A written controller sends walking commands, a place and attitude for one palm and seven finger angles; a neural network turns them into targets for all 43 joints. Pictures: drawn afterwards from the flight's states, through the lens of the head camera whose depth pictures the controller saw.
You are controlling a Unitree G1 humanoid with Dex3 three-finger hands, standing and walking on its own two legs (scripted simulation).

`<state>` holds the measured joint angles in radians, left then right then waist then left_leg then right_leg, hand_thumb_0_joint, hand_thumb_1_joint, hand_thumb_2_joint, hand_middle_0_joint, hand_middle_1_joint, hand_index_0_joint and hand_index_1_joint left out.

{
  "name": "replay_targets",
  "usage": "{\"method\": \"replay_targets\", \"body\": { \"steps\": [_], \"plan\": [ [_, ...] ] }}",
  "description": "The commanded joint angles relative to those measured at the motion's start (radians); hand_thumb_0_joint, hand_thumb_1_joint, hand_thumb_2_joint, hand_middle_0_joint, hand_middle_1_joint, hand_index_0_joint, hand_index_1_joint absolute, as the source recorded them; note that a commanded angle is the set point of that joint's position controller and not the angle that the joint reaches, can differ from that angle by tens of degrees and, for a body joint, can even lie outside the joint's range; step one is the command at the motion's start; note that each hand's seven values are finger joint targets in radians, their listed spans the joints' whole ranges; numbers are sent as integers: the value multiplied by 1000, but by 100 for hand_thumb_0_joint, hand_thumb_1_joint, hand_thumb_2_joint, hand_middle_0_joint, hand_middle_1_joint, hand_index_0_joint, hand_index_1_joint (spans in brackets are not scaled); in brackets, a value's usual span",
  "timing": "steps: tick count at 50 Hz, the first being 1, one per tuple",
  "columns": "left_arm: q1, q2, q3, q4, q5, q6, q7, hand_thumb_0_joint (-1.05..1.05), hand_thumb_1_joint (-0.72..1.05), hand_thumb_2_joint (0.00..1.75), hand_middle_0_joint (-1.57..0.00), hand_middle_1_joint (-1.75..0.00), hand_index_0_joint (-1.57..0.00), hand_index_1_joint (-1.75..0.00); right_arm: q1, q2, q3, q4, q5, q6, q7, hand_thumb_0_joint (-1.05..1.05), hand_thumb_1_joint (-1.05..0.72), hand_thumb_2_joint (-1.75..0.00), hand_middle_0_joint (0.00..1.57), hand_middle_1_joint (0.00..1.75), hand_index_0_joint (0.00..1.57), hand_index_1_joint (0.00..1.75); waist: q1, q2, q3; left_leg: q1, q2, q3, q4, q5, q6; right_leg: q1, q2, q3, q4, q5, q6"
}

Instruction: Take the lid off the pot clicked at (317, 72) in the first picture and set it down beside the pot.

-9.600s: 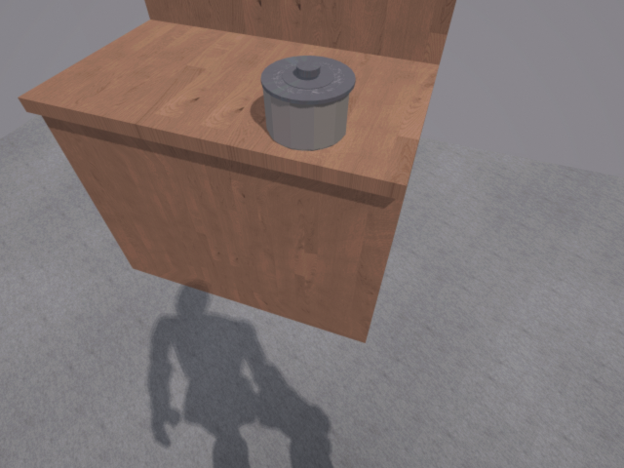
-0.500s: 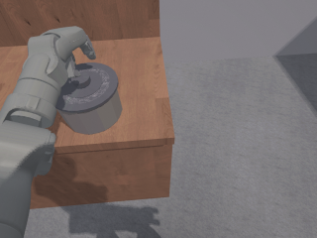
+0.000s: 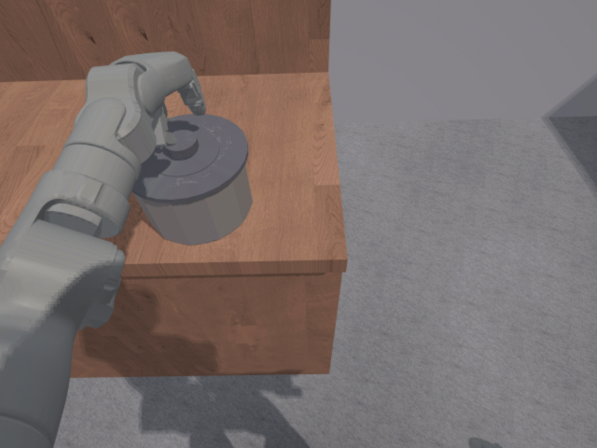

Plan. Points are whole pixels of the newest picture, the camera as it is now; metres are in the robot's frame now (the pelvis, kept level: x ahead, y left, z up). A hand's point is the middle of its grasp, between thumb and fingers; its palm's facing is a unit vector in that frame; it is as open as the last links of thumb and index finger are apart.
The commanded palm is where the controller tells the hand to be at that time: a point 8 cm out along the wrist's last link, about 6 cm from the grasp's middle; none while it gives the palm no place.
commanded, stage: move the open hand above the knob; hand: left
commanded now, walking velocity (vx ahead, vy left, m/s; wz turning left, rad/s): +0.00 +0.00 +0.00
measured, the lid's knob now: (181, 143) +0.52 +0.16 +0.12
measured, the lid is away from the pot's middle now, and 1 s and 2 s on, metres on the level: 0.00 0.00 0.01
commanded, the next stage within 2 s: lower the open fingers around the knob in 0.12 s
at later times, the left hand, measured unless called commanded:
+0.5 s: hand (180, 125) +0.49 +0.14 +0.18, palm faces -0.41 -0.10 -0.91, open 9.9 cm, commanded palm +0.48 +0.16 +0.24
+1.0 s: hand (170, 142) +0.48 +0.16 +0.16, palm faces -0.42 -0.09 -0.90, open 10.0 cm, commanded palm +0.48 +0.17 +0.21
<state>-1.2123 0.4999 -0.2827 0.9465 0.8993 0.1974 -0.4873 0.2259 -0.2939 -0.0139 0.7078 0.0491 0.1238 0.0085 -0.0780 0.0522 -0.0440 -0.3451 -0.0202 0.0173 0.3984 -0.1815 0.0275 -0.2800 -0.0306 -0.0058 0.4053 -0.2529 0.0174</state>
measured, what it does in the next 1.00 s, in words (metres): stands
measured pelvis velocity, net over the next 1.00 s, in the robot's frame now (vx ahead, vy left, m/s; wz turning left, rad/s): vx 0.00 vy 0.00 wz -0.01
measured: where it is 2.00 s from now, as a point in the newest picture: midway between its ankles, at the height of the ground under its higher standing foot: outside the picture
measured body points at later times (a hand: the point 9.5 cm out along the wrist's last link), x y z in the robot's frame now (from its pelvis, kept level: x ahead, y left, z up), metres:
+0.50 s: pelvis +0.00 +0.00 +0.00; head +0.05 -0.03 +0.45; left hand +0.51 +0.15 +0.23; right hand +0.02 -0.28 -0.14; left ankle +0.01 +0.10 -0.74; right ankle -0.04 -0.13 -0.74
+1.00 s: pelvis +0.00 +0.00 +0.00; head +0.04 -0.01 +0.44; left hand +0.50 +0.17 +0.21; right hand +0.05 -0.28 -0.14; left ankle +0.01 +0.10 -0.74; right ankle -0.04 -0.13 -0.74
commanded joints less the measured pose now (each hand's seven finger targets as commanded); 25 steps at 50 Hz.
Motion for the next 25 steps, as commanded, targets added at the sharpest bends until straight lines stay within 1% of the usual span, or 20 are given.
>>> {"method": "replay_targets", "body": {
  "steps": [1, 3, 4, 5, 7, 8, 9, 11, 12, 13, 14, 15, 16, 17, 19, 20, 22, 23, 24, 25],
  "plan": [
    [-613, 229, 97, -177, 23, -12, 59, 0, -30, 148, -85, -8, -85, -8, 80, -146, -48, -62, -3, -18, -12, 0, -90, -90, 20, 30, 20, 30, -37, -54, -436, 329, -36, -13, 28, 350, 33, 19, 88, -12, -25, 340, -46],
    [-546, 253, 117, -80, 29, -1, 63, 0, -30, 148, -85, -8, -85, -8, 79, -148, -40, -57, 0, -8, -16, 0, -90, -90, 20, 30, 20, 30, -29, -89, -373, 260, -39, 1, 19, 303, 36, 38, 84, -13, -25, 338, -46],
    [-555, 230, 92, -93, 29, -2, 61, 0, -30, 148, -85, -8, -85, -8, 70, -147, -38, -62, 3, -4, -15, 0, -90, -90, 20, 30, 20, 30, -28, -91, -379, 252, -39, 0, 14, 306, 33, 46, 81, -13, -20, 341, -45],
    [-552, 205, 76, -113, 25, -3, 62, 0, -30, 148, -85, -8, -85, -8, 69, -147, -43, -67, 1, -4, -13, 0, -90, -90, 20, 30, 20, 30, -25, -64, -394, 269, -37, 3, 21, 327, 33, 43, 80, -13, -19, 353, -48],
    [-595, 268, 119, -160, 41, -10, 69, 0, -30, 148, -85, -8, -85, -8, 73, -149, -43, -71, -2, -6, -12, 0, -90, -90, 20, 30, 20, 30, -21, -47, -442, 293, -36, -4, 27, 359, 35, 63, 82, -5, -15, 373, -47],
    [-603, 245, 102, -177, 42, -13, 66, 0, -30, 148, -85, -8, -85, -8, 74, -144, -45, -76, -3, -10, -11, 0, -90, -90, 20, 30, 20, 30, -23, -34, -450, 310, -35, -5, 30, 378, 36, 59, 81, -4, -15, 376, -45],
    [-560, 251, 117, -154, 39, -12, 66, 0, -30, 148, -85, -8, -85, -8, 77, -144, -47, -76, -4, -10, -11, 0, -90, -90, 20, 30, 20, 30, -17, -48, -437, 304, -34, -4, 34, 380, 38, 60, 83, -5, -13, 378, -44],
    [-535, 240, 105, -127, 31, -5, 59, 0, -30, 148, -85, -8, -85, -8, 83, -150, -48, -68, -1, -6, -11, 0, -90, -90, 20, 30, 20, 30, -24, -61, -403, 290, -33, -3, 29, 377, 38, 48, 85, -8, -20, 370, -43],
    [-542, 223, 96, 1, 16, 52, 38, 0, -30, 148, -85, -8, -85, -8, 69, -156, -42, -46, 1, -7, -11, 0, -90, -90, 20, 30, 20, 30, -24, -67, -361, 257, -45, -6, 20, 319, 40, 45, 87, -20, -15, 360, -45],
    [-574, 197, 63, -24, 7, 72, 23, 0, -30, 148, -85, -8, -85, -8, 83, -155, -42, -46, 5, -9, -8, 0, -90, -90, 20, 30, 20, 30, -32, -77, -349, 252, -48, -6, 7, 293, 40, 40, 87, -19, -25, 353, -41],
    [-611, 240, 98, -66, 9, 77, 18, 0, -30, 148, -85, -8, -85, -8, 82, -161, -46, -49, -1, -17, -9, 0, -90, -90, 20, 30, 20, 30, -26, -66, -385, 269, -48, -7, 13, 292, 44, 52, 85, -12, -26, 363, -40],
    [-660, 252, 101, -144, 11, 70, 17, 0, -30, 148, -85, -8, -85, -8, 76, -167, -48, -55, -10, -23, -9, 0, -90, -90, 20, 30, 20, 30, -20, -19, -464, 312, -48, -17, 24, 355, 41, 66, 84, -10, -15, 394, -46],
    [-680, 246, 97, -179, 25, 61, 12, 0, -30, 148, -85, -8, -85, -8, 81, -156, -51, -63, -16, -35, -10, 0, -90, -90, 20, 30, 20, 30, -25, -15, -501, 347, -47, -31, 43, 404, 44, 57, 87, -3, -11, 408, -44],
    [-644, 220, 83, -126, 34, 62, 7, 0, -30, 148, -85, -8, -85, -8, 91, -155, -55, -53, -17, -39, -11, 0, -90, -90, 20, 30, 20, 30, -35, -41, -469, 343, -45, -26, 55, 409, 48, 35, 91, -6, -11, 410, -43],
    [-509, 193, 68, 26, 20, 70, -10, 0, -30, 148, -85, -8, -85, -8, 99, -162, -52, -42, -6, -30, -15, 0, -90, -90, 20, 30, 20, 30, -38, -154, -343, 245, -51, -4, 42, 300, 50, 19, 92, -19, -14, 375, -34],
    [-507, 172, 53, -3, 3, 66, -14, 0, -30, 148, -85, -8, -85, -8, 102, -169, -55, -41, -5, -27, -15, 0, -90, -90, 20, 30, 20, 30, -37, -130, -350, 247, -49, -1, 35, 312, 46, 24, 90, -23, -15, 390, -37],
    [-594, 270, 121, -145, 15, 43, -5, 0, -30, 148, -85, -8, -85, -8, 93, -166, -57, -61, -17, -31, -14, 0, -90, -90, 20, 30, 20, 30, -22, -73, -462, 299, -47, -9, 54, 352, 50, 58, 84, -2, 1, 420, -37],
    [-599, 270, 118, -147, 26, 35, 0, 0, -30, 148, -85, -8, -85, -8, 90, -160, -55, -64, -17, -33, -15, 0, -90, -90, 20, 30, 20, 30, -25, -70, -474, 301, -45, -14, 63, 372, 52, 57, 83, 1, 9, 423, -39],
    [-552, 238, 99, -102, 26, 36, 1, 0, -30, 148, -85, -8, -85, -8, 94, -154, -56, -65, -14, -33, -16, 0, -90, -90, 20, 30, 20, 30, -26, -80, -425, 285, -47, -9, 67, 364, 53, 37, 85, -5, 8, 414, -38],
    [-515, 232, 92, -61, 17, 39, 4, 0, -30, 148, -85, -8, -85, -8, 104, -160, -57, -56, -10, -30, -15, 0, -90, -90, 20, 30, 20, 30, -29, -80, -383, 264, -46, -6, 64, 363, 50, 27, 89, -15, 2, 411, -40]
  ]
}}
